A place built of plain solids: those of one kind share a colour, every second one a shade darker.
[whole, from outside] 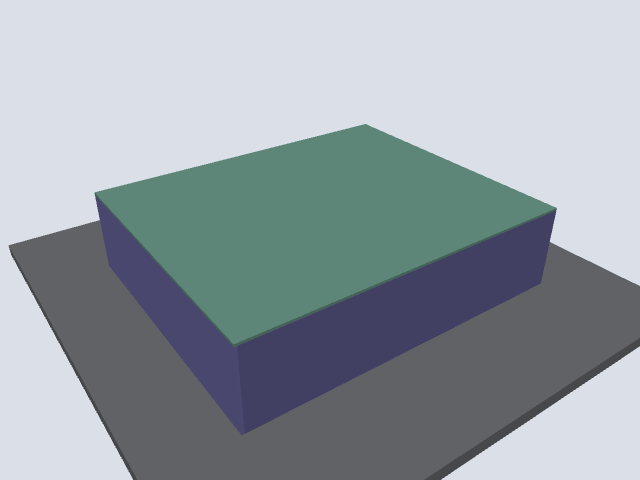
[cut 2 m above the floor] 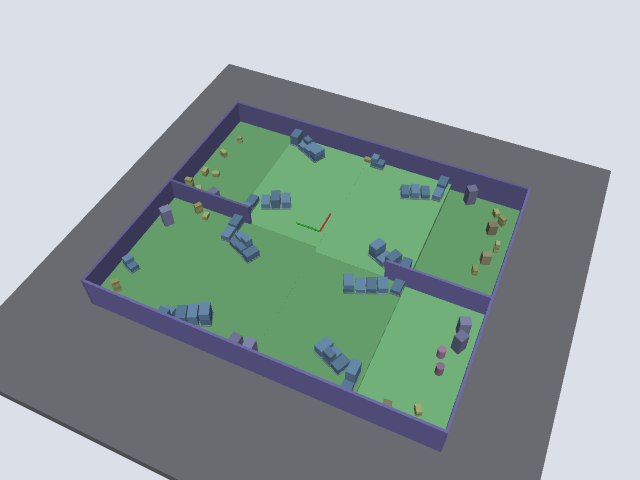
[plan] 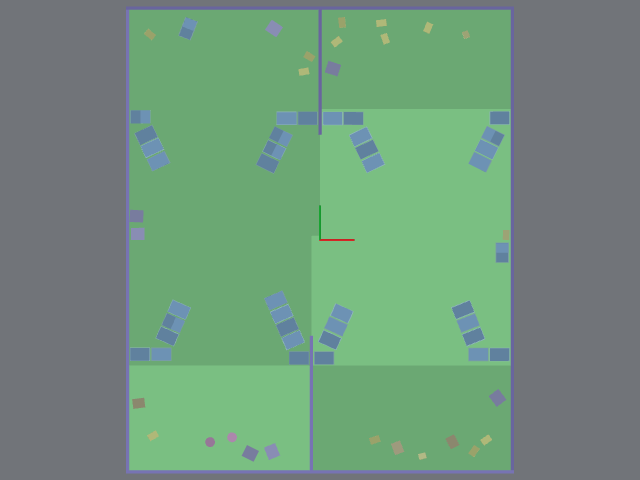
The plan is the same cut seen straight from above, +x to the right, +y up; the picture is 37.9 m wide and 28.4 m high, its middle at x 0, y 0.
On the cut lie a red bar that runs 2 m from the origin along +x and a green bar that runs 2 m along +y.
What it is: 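A closed cross-dock hall without a stair; its walked floor lies 0.94 m over the lower ground and ends at a front at either end, two bays a front; beyond a bay's line the ground lies deep, a low step down, or level and merely marked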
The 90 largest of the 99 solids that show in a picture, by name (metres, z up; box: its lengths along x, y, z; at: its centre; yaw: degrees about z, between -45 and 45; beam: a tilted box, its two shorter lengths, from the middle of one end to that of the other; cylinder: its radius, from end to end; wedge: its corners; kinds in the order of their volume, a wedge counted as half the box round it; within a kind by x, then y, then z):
{
 "floor_1": {"box": [10.71, 6.24, 0.83], "at": [-5.94, -10.52, 0.37]},
 "floor_2": {"box": [10.79, 7.68, 0.99], "at": [-5.9, -3.58, 0.44]},
 "floor_3": {"box": [11.31, 13.38, 0.99], "at": [-5.65, 6.95, 0.44]},
 "floor_4": {"box": [11.81, 7.68, 0.99], "at": [5.4, -3.58, 0.44]},
 "floor_5": {"box": [11.73, 6.24, 0.38], "at": [5.44, -10.52, 0.14]},
 "floor_6": {"box": [11.3, 7.49, 0.99], "at": [5.65, 4.0, 0.44]},
 "floor_7": {"box": [11.22, 5.91, 0.81], "at": [5.69, 10.68, 0.35]},
 "wall_1": {"box": [0.2, 27.23, 6.71], "at": [-11.38, 0.0, 3.3]},
 "wall_2": {"box": [0.2, 7.97, 6.71], "at": [-0.51, -9.65, 3.3]},
 "wall_3": {"box": [22.96, 0.2, 6.71], "at": [0.0, -13.72, 3.3]},
 "wall_4": {"box": [22.96, 0.2, 6.71], "at": [0.0, 13.72, 3.3]},
 "wall_5": {"box": [0.2, 7.4, 6.71], "at": [0.01, 9.94, 3.3]},
 "wall_6": {"box": [0.2, 27.23, 6.71], "at": [11.38, 0.0, 3.3]},
 "roof_1": {"box": [22.96, 27.63, 0.2], "at": [0.0, 0.0, 6.76]},
 "load_1": {"box": [0.58, 0.77, 0.63], "at": [-10.9, 7.28, 2.03]},
 "load_2": {"box": [1.14, 0.76, 0.53], "at": [-10.65, -6.76, 1.35], "yaw": -0.2},
 "load_3": {"box": [1.17, 0.77, 0.63], "at": [-10.63, 7.29, 1.4], "yaw": -0.2},
 "load_4": {"box": [1.12, 0.76, 0.49], "at": [-10.29, 6.21, 1.82], "yaw": 25.4},
 "load_5": {"box": [1.16, 0.73, 1.08], "at": [-9.93, 5.46, 1.62], "yaw": 25.4},
 "load_6": {"box": [1.1, 0.75, 0.68], "at": [-9.56, 4.66, 2.1], "yaw": 25.9},
 "load_7": {"box": [1.1, 0.75, 0.68], "at": [-9.55, 4.66, 1.42], "yaw": 25.9},
 "load_8": {"box": [1.14, 0.72, 1.32], "at": [-9.39, -6.76, 1.74]},
 "load_9": {"box": [1.14, 0.75, 0.55], "at": [-9.03, -5.69, 1.36], "yaw": -24.3},
 "load_10": {"box": [0.57, 0.76, 0.55], "at": [-8.94, -4.8, 1.91], "yaw": -24.1},
 "load_11": {"box": [1.15, 0.76, 0.55], "at": [-8.68, -4.91, 1.36], "yaw": -23.7},
 "load_12": {"box": [1.15, 0.75, 0.78], "at": [-8.33, -4.13, 1.47], "yaw": -23.7},
 "load_13": {"box": [0.7, 1.16, 0.39], "at": [-7.81, 12.51, 1.28], "yaw": -21.6},
 "load_14": {"box": [0.7, 0.58, 0.39], "at": [-7.7, 12.77, 1.67], "yaw": -21.4},
 "load_15": {"box": [1.16, 0.74, 0.61], "at": [-3.09, 4.54, 1.39], "yaw": -26.0},
 "load_16": {"box": [1.16, 0.75, 0.61], "at": [-2.71, 5.33, 1.39], "yaw": -26.1},
 "load_17": {"box": [1.12, 0.76, 0.44], "at": [-2.61, -3.58, 1.74], "yaw": 23.8},
 "load_18": {"box": [0.58, 0.75, 0.61], "at": [-2.46, 5.2, 2.0], "yaw": -26.2},
 "load_19": {"box": [1.17, 0.77, 0.37], "at": [-2.33, 6.12, 1.27], "yaw": -26.2},
 "load_20": {"box": [1.15, 0.71, 0.37], "at": [-2.27, -4.38, 1.27], "yaw": 23.8},
 "load_21": {"box": [0.58, 0.77, 0.37], "at": [-2.07, 5.99, 1.64], "yaw": -26.0},
 "load_22": {"box": [1.17, 0.72, 0.52], "at": [-1.97, 7.2, 1.34], "yaw": 0.3},
 "load_23": {"box": [1.13, 0.75, 0.49], "at": [-1.93, -5.15, 1.33], "yaw": 23.2},
 "load_24": {"box": [1.13, 0.76, 0.55], "at": [-1.59, -5.92, 1.36], "yaw": 23.3},
 "load_25": {"box": [1.15, 0.76, 0.4], "at": [-1.24, -6.99, 1.28]},
 "load_26": {"box": [1.12, 0.77, 0.65], "at": [-0.73, 7.2, 1.41]},
 "load_27": {"box": [1.12, 0.72, 0.67], "at": [0.25, -6.99, 2.09], "yaw": 0.1},
 "load_28": {"box": [1.12, 0.74, 0.68], "at": [0.58, -5.92, 2.11], "yaw": -24.4},
 "load_29": {"box": [1.12, 0.75, 0.37], "at": [0.75, 7.2, 1.63], "yaw": -0.2},
 "load_30": {"box": [1.15, 0.71, 0.4], "at": [0.94, -5.12, 1.28], "yaw": -24.3},
 "load_31": {"box": [1.09, 0.77, 0.59], "at": [1.29, -4.34, 1.97], "yaw": -24.4},
 "load_32": {"box": [1.09, 0.77, 0.59], "at": [1.3, -4.34, 1.38], "yaw": -24.4},
 "load_33": {"box": [1.13, 0.74, 0.47], "at": [1.98, 7.2, 1.32], "yaw": -0.2},
 "load_34": {"box": [1.14, 0.72, 0.53], "at": [2.4, 6.11, 1.35], "yaw": 25.5},
 "load_35": {"box": [1.13, 0.74, 1.0], "at": [2.77, 5.35, 1.58], "yaw": 25.3},
 "load_36": {"box": [1.14, 0.73, 0.71], "at": [3.14, 4.57, 1.44], "yaw": 25.8},
 "load_37": {"box": [1.15, 0.71, 0.45], "at": [8.46, -4.13, 1.31], "yaw": 21.9},
 "load_38": {"box": [1.13, 0.72, 0.59], "at": [8.77, -4.91, 1.38], "yaw": 21.4},
 "load_39": {"box": [1.15, 0.71, 0.43], "at": [9.08, -5.72, 1.3], "yaw": 21.7},
 "load_40": {"box": [1.13, 0.72, 0.42], "at": [9.38, -6.77, 1.29], "yaw": 0.2},
 "load_41": {"box": [1.11, 0.77, 0.45], "at": [9.47, 4.61, 1.31], "yaw": -26.6},
 "load_42": {"box": [1.11, 0.77, 0.45], "at": [9.47, 4.61, 1.76], "yaw": -26.3},
 "load_43": {"box": [1.15, 0.77, 0.68], "at": [9.85, 5.37, 1.42], "yaw": -26.4},
 "load_44": {"box": [1.14, 0.7, 0.42], "at": [10.23, 6.14, 1.29], "yaw": -26.4},
 "load_45": {"box": [0.57, 0.7, 0.42], "at": [10.48, 6.01, 1.71], "yaw": -26.5},
 "load_46": {"box": [1.15, 0.76, 0.63], "at": [10.63, -6.78, 1.4], "yaw": 0.3},
 "load_47": {"box": [1.13, 0.75, 0.97], "at": [10.63, 7.22, 1.57], "yaw": 0.1},
 "load_48": {"box": [0.7, 1.15, 0.44], "at": [10.78, -0.75, 1.3], "yaw": 0.2},
 "load_49": {"box": [0.7, 0.58, 0.44], "at": [10.78, -0.48, 1.75]},
 "cage_trolley_1": {"box": [0.8, 0.72, 1.66], "at": [-10.85, 1.41, 1.77], "yaw": -2.8},
 "cage_trolley_2": {"box": [0.8, 0.72, 1.66], "at": [-10.78, 0.36, 1.77], "yaw": 0.8},
 "cage_trolley_3": {"box": [0.8, 0.72, 1.66], "at": [-4.12, -12.62, 1.61], "yaw": -27.0},
 "cage_trolley_4": {"box": [0.72, 0.8, 1.66], "at": [-2.84, -12.51, 1.61], "yaw": 22.3},
 "cage_trolley_5": {"box": [0.8, 0.72, 1.66], "at": [-2.72, 12.51, 1.77], "yaw": -34.1},
 "cage_trolley_6": {"box": [0.8, 0.72, 1.66], "at": [0.77, 10.14, 1.59], "yaw": -17.9},
 "cage_trolley_7": {"box": [0.72, 0.8, 1.66], "at": [10.51, -9.34, 1.16], "yaw": 37.3},
 "pallet_1": {"box": [1.2, 0.8, 0.14], "at": [-10.62, 7.29, 1.01]},
 "pallet_2": {"box": [0.8, 1.2, 0.14], "at": [-7.81, 12.51, 1.01], "yaw": -21.3},
 "pallet_3": {"box": [1.2, 0.8, 0.14], "at": [-1.24, -6.99, 1.01]},
 "pallet_4": {"box": [1.2, 0.8, 0.14], "at": [0.25, -6.99, 1.01]},
 "pallet_5": {"box": [1.2, 0.8, 0.14], "at": [0.94, -5.12, 1.01], "yaw": -24.5},
 "pallet_6": {"box": [1.2, 0.8, 0.14], "at": [8.46, -4.13, 1.01], "yaw": 21.6},
 "pallet_7": {"box": [1.2, 0.8, 0.14], "at": [8.77, -4.91, 1.01], "yaw": 21.6},
 "pallet_8": {"box": [1.2, 0.8, 0.14], "at": [9.09, -5.72, 1.01], "yaw": 21.6},
 "pallet_9": {"box": [1.2, 0.8, 0.14], "at": [10.63, 7.22, 1.01]},
 "pallet_10": {"box": [0.8, 1.2, 0.14], "at": [10.78, -0.75, 1.01]},
 "bin_1": {"box": [0.72, 0.58, 1.06], "at": [-10.73, -9.66, 1.31], "yaw": 7.4},
 "bin_2": {"box": [0.58, 0.72, 1.06], "at": [4.59, -12.3, 0.86], "yaw": 21.0},
 "bin_3": {"box": [0.58, 0.72, 1.06], "at": [7.84, -11.94, 0.86], "yaw": 27.0},
 "drum_1": {"cylinder": 0.29, "from": [-6.5, -11.96, 0.78], "to": [-6.5, -11.96, 1.66]},
 "drum_2": {"cylinder": 0.29, "from": [-5.2, -11.67, 0.78], "to": [-5.2, -11.67, 1.66]},
 "crate_1": {"box": [0.6, 0.4, 0.3], "at": [-0.63, 10.84, 1.69], "yaw": -30.2},
 "crate_2": {"box": [0.6, 0.4, 0.3], "at": [0.99, 11.73, 1.81], "yaw": 37.0},
 "crate_3": {"box": [0.4, 0.6, 0.3], "at": [1.3, 12.87, 2.11], "yaw": 7.1},
 "crate_4": {"box": [0.6, 0.4, 0.3], "at": [3.63, 12.84, 1.21], "yaw": 7.2},
 "carton_1": {"box": [0.39, 0.59, 0.33], "at": [11.01, 0.3, 1.1], "yaw": -1.9}
}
